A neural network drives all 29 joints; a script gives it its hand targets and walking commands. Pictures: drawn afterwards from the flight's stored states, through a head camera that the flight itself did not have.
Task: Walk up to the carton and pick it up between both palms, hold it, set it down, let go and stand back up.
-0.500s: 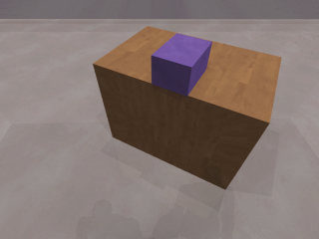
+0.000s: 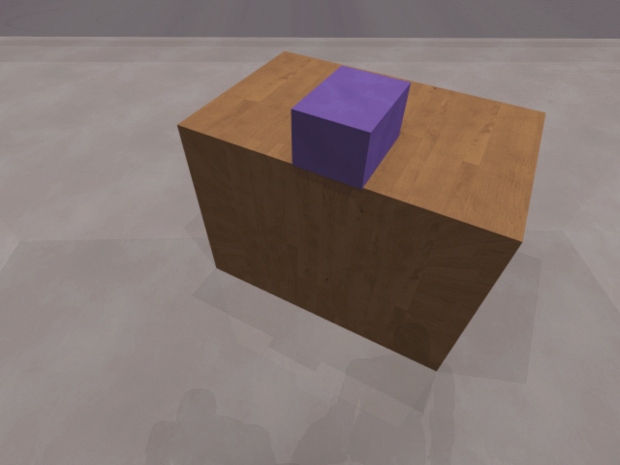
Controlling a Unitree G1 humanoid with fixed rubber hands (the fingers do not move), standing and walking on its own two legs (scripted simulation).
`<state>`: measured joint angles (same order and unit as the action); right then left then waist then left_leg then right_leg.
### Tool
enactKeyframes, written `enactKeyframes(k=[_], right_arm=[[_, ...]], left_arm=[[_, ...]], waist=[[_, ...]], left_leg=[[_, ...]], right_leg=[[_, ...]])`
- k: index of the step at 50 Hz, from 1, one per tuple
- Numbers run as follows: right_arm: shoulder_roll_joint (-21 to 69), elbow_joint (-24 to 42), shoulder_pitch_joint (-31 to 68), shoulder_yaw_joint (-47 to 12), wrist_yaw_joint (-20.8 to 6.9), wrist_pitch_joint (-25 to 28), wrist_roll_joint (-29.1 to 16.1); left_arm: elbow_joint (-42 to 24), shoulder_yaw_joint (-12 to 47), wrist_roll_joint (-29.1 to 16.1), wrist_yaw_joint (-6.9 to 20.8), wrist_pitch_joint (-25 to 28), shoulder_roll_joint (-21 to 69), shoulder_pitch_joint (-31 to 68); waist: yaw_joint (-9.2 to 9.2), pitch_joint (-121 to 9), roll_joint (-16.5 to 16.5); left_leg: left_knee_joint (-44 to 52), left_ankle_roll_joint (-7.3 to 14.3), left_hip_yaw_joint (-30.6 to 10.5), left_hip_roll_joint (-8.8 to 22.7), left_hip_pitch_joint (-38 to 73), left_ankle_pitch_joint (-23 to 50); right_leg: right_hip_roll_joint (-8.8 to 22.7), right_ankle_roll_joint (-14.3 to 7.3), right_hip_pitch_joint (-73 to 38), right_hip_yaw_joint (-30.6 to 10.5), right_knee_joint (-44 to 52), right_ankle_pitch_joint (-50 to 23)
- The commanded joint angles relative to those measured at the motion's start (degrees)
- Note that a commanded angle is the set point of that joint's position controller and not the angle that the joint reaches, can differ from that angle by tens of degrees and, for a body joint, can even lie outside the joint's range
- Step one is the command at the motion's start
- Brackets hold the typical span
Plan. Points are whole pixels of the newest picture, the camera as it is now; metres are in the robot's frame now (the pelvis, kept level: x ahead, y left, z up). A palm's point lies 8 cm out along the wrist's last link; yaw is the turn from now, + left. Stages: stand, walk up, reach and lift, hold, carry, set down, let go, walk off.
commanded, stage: stand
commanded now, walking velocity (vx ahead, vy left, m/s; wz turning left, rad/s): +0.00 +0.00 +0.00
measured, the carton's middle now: (351, 124) +0.91 -0.07 -0.03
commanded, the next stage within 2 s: walk up in 0.10 s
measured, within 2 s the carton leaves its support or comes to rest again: neither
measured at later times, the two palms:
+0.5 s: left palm out of the picture -0.06 +0.26 -0.13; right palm out of the picture +0.05 -0.22 -0.14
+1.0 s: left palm (117, 352) +0.33 +0.33 -0.12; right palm out of the picture +0.06 -0.15 -0.16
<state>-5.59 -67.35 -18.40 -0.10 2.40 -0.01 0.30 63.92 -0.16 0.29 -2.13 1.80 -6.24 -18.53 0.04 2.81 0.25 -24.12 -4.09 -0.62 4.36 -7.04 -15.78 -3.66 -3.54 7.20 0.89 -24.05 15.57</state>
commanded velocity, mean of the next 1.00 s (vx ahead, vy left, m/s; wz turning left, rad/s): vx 0.00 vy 0.00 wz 0.00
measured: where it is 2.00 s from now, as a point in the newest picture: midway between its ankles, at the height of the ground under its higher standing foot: (259, 437)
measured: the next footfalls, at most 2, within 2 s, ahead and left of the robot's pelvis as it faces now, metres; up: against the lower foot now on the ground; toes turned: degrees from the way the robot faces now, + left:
left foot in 0.62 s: +0.19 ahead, +0.20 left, +0.00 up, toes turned -4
right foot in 0.96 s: +0.22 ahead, -0.03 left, +0.00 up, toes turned -19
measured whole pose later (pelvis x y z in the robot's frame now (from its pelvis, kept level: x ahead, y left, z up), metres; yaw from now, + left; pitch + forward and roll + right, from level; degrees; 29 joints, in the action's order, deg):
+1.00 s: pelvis +0.16 +0.11 -0.03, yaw -18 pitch -5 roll -1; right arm -18.4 -48.0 -23.5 0.7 -1.2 -1.6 1.9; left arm 38.6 -3.9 2.6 -0.4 3.2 -13.7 -18.8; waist -2.6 5.7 3.7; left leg -50.2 1.5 9.7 4.6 -14.9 -32.0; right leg -1.0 -1.7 21.1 1.5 -42.3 16.5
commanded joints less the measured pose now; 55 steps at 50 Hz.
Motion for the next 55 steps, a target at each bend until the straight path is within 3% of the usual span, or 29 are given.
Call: enactKeyframes(k=[1, 14, 15, 16, 17, 18, 20, 22, 25, 27, 29, 30, 31, 32, 33, 34, 35, 36, 38, 42, 44, 45, 47, 48, 49, 50, 51, 52, 55], right_arm=[[-4.4, 0.11, -5.49, 0.67, 0.3, 0.15, -0.02], [-4.26, 0.1, -6.59, 0.56, 0.24, 0.02, -0.08], [-12.24, 4.8, -2.79, 3.78, 0.04, 1.16, 2.85], [-11.04, 7.1, 0.05, 3.89, -0.32, 1.38, 3.56], [-8.6, 8.91, 2.32, 3.51, -0.63, 1.29, 3.75], [-7.53, 10.49, 4.12, 3.15, -1.0, 1.22, 3.5], [-8.89, 12.8, 3.95, 3.45, -1.63, 1.44, 3.05], [-10.04, 15.04, 3.25, 3.74, -2.18, 1.51, 3.06], [-9.83, 18.9, 5.03, 3.67, -2.77, 1.55, 2.47], [-10.52, 20.78, 4.46, 4.07, -3.02, 1.73, 2.53], [-11.58, 21.58, 0.51, 4.74, -3.01, 1.98, 2.43], [-12.22, 21.65, -4.95, 5.28, -2.99, 2.18, 2.96], [-15.6, 20.7, -11.75, 6.44, -2.51, 2.67, 3.17], [-23.26, 21.51, -15.4, 7.56, -1.77, 3.19, 4.08], [-24.46, 22.36, -11.96, 7.38, -1.38, 2.61, 2.39], [-23.3, 23.22, -6.59, 6.37, -1.33, 2.22, 1.13], [-22.21, 23.79, -3.14, 5.71, -1.44, 2.04, 1.01], [-20.72, 24.24, -1.05, 4.96, -1.61, 1.9, 1.56], [-19.29, 23.72, -0.56, 4.18, -1.92, 2.04, 2.2], [-20.54, 22.46, -3.09, 3.92, -2.1, 2.43, 2.21], [-21.36, 22.62, -2.96, 3.79, -2.47, 1.95, 2.11], [-21.27, 22.77, -2.11, 3.53, -2.74, 1.61, 1.78], [-20.05, 23.8, 0.65, 2.62, -3.27, 0.77, 0.95], [-17.77, 25.05, 1.13, 1.6, -3.36, 0.44, 0.98], [-14.92, 27.49, 0.47, 0.47, -3.96, -0.11, 1.13], [-18.03, 28.52, 0.15, 1.69, -4.16, -1.69, 2.6], [-19.55, 28.93, 0.42, 2.19, -4.38, -2.61, 2.78], [-18.87, 28.96, -0.33, 2.06, -4.51, -2.75, 2.77], [-18.92, 28.68, -6.05, 3.09, -5.07, -1.77, 2.87]], left_arm=[[-0.64, -0.67, 0.09, -0.26, 0.35, -4.93, -5.5], [-0.66, -0.5, 0.06, -0.14, 0.4, -4.35, -4.92], [-2.11, -3.78, 1.08, -0.78, 1.44, -9.32, -15.09], [-0.8, -5.43, 2.06, -1.2, 1.64, -12.52, -18.09], [-0.56, -6.04, 2.94, -1.75, 1.5, -12.88, -19.8], [-1.12, -5.84, 3.41, -1.97, 1.38, -11.77, -18.66], [-3.85, -5.61, 3.81, -1.92, 1.63, -10.93, -13.45], [-5.56, -5.4, 3.69, -1.72, 2.3, -10.12, -10.96], [-6.99, -5.7, 3.61, -1.41, 2.87, -11.51, -11.61], [-8.67, -6.07, 3.61, -0.93, 2.74, -13.41, -11.23], [-10.8, -6.21, 3.09, -0.33, 2.14, -14.39, -9.1], [-12.02, -5.42, 3.32, 0.03, 1.79, -13.49, -6.81], [-13.7, -4.46, 3.1, 0.35, 1.79, -12.08, -7.25], [-17.03, -2.69, 1.76, 0.55, 2.1, -7.55, -9.33], [-18.39, -3.41, 2.44, -0.06, 0.98, -10.13, -11.42], [-18.19, -3.35, 3.44, 0.17, -0.13, -10.55, -11.86], [-17.95, -3.0, 3.49, 0.79, -1.0, -9.34, -11.31], [-17.98, -3.15, 3.06, 1.34, -1.41, -9.41, -11.89], [-18.73, -3.69, 2.27, 2.4, -1.13, -10.14, -13.75], [-23.59, -4.17, 1.48, 2.95, 0.2, -11.11, -6.62], [-25.5, -4.5, 1.24, 3.04, 1.01, -11.23, -4.95], [-25.92, -4.89, 1.2, 2.97, 1.34, -11.43, -5.52], [-25.52, -5.91, 1.75, 2.3, 1.78, -12.58, -10.7], [-25.01, -6.71, 2.05, 1.67, 1.78, -14.86, -14.97], [-25.29, -8.15, 2.75, 0.57, 1.47, -21.67, -17.36], [-24.4, -8.52, 2.89, -0.69, 0.84, -23.47, -19.95], [-25.13, -8.1, 2.76, -1.64, 0.75, -23.41, -15.15], [-26.2, -7.33, 2.8, -1.99, 1.15, -22.48, -10.69], [-27.32, -5.72, 3.34, -1.63, 2.3, -19.54, -2.92]], waist=[[0.13, 2.91, 0.29], [-0.28, 3.06, 0.3], [3.01, -0.47, -1.09], [4.42, 3.53, -5.5], [5.42, 7.45, -6.04], [5.12, 10.78, -5.1], [2.86, 11.84, -4.42], [1.48, 9.66, -6.0], [1.74, 8.29, -6.99], [1.4, 6.59, -7.37], [-1.27, 5.75, -6.55], [-4.48, 5.89, -2.35], [-7.59, 1.85, 2.83], [-9.31, -3.43, 17.51], [-5.97, -1.18, 12.0], [-3.38, 4.48, 5.17], [-2.4, 8.31, 2.7], [-1.38, 9.0, 2.47], [-0.57, 7.84, 6.25], [-1.97, 7.73, 6.46], [-1.84, 5.82, 6.82], [-0.8, 5.07, 5.84], [3.06, 3.3, 2.62], [5.71, 1.77, -2.45], [7.5, 1.45, -13.41], [8.05, 2.63, -9.55], [5.65, 6.39, -5.83], [3.95, 7.77, -4.93], [0.5, 4.37, -6.4]], left_leg=[[2.95, 2.26, -0.33, 1.82, -2.51, 10.71], [3.15, 2.28, -0.18, 1.79, -2.47, 10.91], [-9.59, 3.34, 6.81, -3.66, -5.92, -10.69], [-18.13, 3.21, 5.98, -4.96, -21.42, -19.85], [-25.32, 3.61, 2.05, -2.44, -29.33, -20.06], [-29.77, 3.5, -0.28, -0.25, -32.91, -16.54], [-32.17, 2.83, -2.79, 2.05, -32.66, -10.89], [-29.84, 2.28, -3.41, 2.78, -30.01, -9.7], [-23.56, 2.57, -2.0, 2.66, -25.26, -7.73], [-20.46, 3.17, 0.78, 0.53, -18.18, -5.02], [-16.44, 4.23, 3.62, -2.07, -7.0, -2.72], [-12.03, 4.3, 6.89, -4.04, 3.63, 2.03], [-9.75, 5.58, 5.76, -4.86, 13.23, -0.7], [5.88, 12.28, -22.62, 13.59, 14.34, -22.07], [15.08, 17.06, -38.13, 21.61, 5.06, -32.75], [16.01, 18.92, -37.55, 22.16, -2.5, -36.3], [14.02, 19.43, -30.66, 20.29, -7.92, -32.72], [12.45, 18.82, -23.97, 17.24, -10.95, -28.53], [11.87, 17.65, -14.63, 14.18, -13.72, -21.77], [10.1, 18.76, -8.3, 14.91, -11.37, -13.98], [8.3, 18.12, -4.84, 14.13, -12.25, -13.77], [6.67, 17.14, -2.84, 13.28, -14.58, -15.4], [-1.26, 13.46, 2.39, 10.05, -23.87, -23.64], [-9.77, 10.21, 5.4, 7.49, -30.41, -27.33], [-29.31, 5.31, 10.91, 0.24, -37.22, -24.99], [-43.36, 4.49, 3.37, 0.0, -38.71, -24.36], [-48.36, 3.87, 0.01, 2.26, -40.15, -17.82], [-49.98, 3.08, -1.02, 3.5, -39.79, -13.07], [-45.0, 1.67, -2.86, 4.54, -31.13, -9.0]], right_leg=[[8.4, -0.75, 1.06, -6.18, 5.06, -17.99], [8.11, -0.79, 1.03, -5.92, 4.7, -17.62], [11.52, -1.11, -4.44, -18.02, 6.2, 4.68], [17.75, -4.99, -11.27, -30.32, 11.29, 15.47], [21.89, -8.61, -12.21, -35.54, 13.02, 19.64], [22.91, -10.47, -9.58, -36.11, 13.2, 20.79], [21.25, -10.15, -4.5, -32.86, 13.18, 19.27], [20.29, -9.83, -2.36, -29.97, 11.5, 12.51], [19.7, -10.25, 0.82, -26.81, 7.4, 2.99], [17.98, -9.15, 5.8, -24.43, 4.16, 1.64], [15.45, -7.01, 14.62, -21.28, -0.45, 3.83], [12.04, -5.12, 22.94, -18.45, -4.99, 5.07], [7.14, -2.31, 27.72, -14.03, -15.85, 3.44], [-0.84, 2.66, 32.83, -4.53, -37.18, 12.27], [1.98, 3.57, 32.36, -5.46, -50.8, 19.13], [5.15, 3.63, 32.25, -6.48, -55.34, 15.38], [6.72, 3.76, 31.84, -5.93, -56.35, 12.6], [7.08, 3.82, 29.8, -5.98, -53.95, 10.86], [7.06, 4.06, 24.42, -5.12, -47.24, 10.12], [6.93, 3.67, 21.86, -2.38, -29.74, 11.91], [5.73, 2.69, 16.14, -0.07, -22.71, 10.78], [4.69, 2.05, 11.04, 1.24, -18.75, 6.75], [2.02, 0.5, -3.75, 1.97, -12.0, 1.28], [4.49, -1.33, -11.23, -4.4, -9.48, 6.15], [19.36, -8.35, -9.62, -33.67, 4.12, 32.44], [28.04, -14.14, -6.01, -48.38, 11.84, 40.63], [29.1, -15.5, -1.38, -47.01, 11.82, 38.7], [28.2, -15.31, 1.46, -42.53, 10.91, 31.77], [22.39, -11.83, 5.96, -27.7, 8.1, 17.58]])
